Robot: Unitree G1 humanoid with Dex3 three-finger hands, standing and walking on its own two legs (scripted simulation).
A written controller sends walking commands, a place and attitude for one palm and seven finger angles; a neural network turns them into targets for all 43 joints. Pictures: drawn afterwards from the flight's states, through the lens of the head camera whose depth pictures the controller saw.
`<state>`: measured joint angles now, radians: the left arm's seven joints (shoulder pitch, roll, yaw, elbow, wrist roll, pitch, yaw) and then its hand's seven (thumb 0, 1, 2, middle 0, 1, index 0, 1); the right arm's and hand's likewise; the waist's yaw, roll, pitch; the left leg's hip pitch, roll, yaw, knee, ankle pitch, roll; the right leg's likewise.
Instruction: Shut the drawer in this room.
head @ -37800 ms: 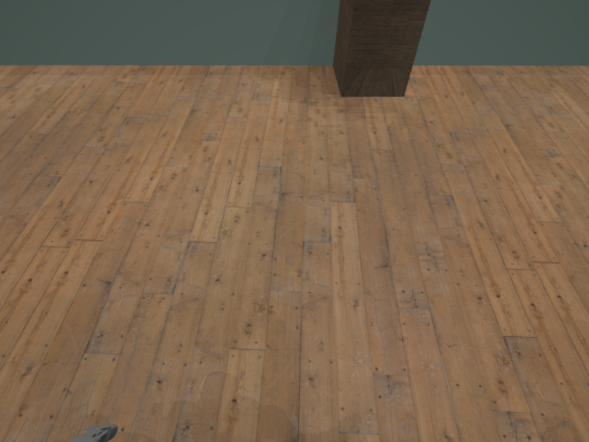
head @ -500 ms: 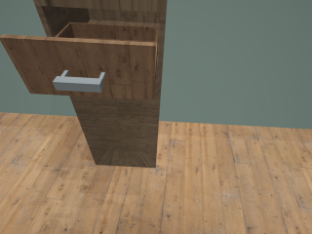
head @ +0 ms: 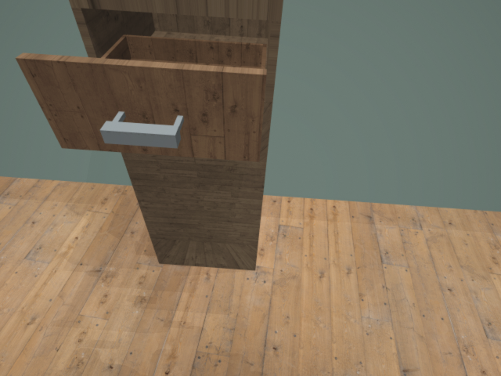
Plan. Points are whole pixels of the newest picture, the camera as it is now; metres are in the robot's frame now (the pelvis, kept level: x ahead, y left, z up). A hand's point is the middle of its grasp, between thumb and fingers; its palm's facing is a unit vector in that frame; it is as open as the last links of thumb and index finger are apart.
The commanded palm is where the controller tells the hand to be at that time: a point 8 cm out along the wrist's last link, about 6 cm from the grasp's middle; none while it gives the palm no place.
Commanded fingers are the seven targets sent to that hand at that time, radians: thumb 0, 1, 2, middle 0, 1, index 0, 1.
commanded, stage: look again from close up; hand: left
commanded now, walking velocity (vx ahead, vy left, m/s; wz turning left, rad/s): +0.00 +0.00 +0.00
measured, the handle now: (146, 126) +0.45 +0.21 +0.18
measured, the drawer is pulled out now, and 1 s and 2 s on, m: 0.24 0.24 0.24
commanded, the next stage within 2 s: shuffle to correct the standing spot in 0.34 s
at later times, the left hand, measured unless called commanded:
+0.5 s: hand out of the picture +0.03 +0.15 -0.17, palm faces +0.02 -0.99 -0.15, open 7.3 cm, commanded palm none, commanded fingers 0.00 0.90 0.90 -0.20 -0.30 -0.20 -0.30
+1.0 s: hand out of the picture +0.11 +0.17 -0.17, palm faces +0.03 -0.98 -0.20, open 7.3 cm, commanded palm none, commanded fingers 0.00 0.90 0.90 -0.20 -0.30 -0.20 -0.30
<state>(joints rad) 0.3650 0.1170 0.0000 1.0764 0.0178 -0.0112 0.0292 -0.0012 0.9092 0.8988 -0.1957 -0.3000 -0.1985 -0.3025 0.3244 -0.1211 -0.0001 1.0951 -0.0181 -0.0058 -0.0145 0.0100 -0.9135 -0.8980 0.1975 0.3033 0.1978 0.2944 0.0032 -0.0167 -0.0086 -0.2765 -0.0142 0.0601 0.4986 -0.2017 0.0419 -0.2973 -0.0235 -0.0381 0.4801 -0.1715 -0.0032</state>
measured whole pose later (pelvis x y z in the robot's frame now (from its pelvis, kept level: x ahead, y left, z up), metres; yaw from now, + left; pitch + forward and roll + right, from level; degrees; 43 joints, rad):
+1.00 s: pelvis +0.10 +0.00 +0.00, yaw -1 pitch +0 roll +0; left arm 0.29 0.14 0.02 1.05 0.01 0.01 0.05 0.01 0.92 0.90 -0.20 -0.30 -0.20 -0.30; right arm 0.29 -0.12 0.00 1.10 0.00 -0.02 -0.06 0.02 -0.93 -0.90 0.20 0.30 0.20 0.29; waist 0.00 -0.01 0.06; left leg -0.12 -0.02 0.08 0.46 -0.32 0.04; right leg -0.21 -0.03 -0.03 0.56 -0.30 0.00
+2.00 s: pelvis +0.07 -0.03 +0.00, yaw -1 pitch -1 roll +0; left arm 0.31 0.13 -0.02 1.12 0.00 -0.01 0.03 0.00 0.91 0.90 -0.20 -0.30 -0.20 -0.30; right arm 0.33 -0.13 0.03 1.15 -0.01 -0.02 -0.02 0.01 -0.91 -0.90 0.20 0.30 0.20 0.29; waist 0.00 -0.01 0.04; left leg -0.17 0.02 0.06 0.45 -0.27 -0.01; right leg -0.21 0.01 -0.05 0.48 -0.26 -0.04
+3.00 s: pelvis +0.05 -0.03 -0.03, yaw +3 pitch +2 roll -1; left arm 0.43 0.24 0.10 -0.26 -0.25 -0.23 -0.27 0.01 0.90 0.90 -0.69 -0.83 -0.69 -0.83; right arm 0.22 -0.21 0.08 0.53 0.04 -0.25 -0.05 0.01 -0.90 -0.90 0.20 0.30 0.20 0.30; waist 0.05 0.05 -0.05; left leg -0.47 0.03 -0.04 0.85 -0.42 -0.02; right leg -0.45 0.00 -0.13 0.81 -0.41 -0.05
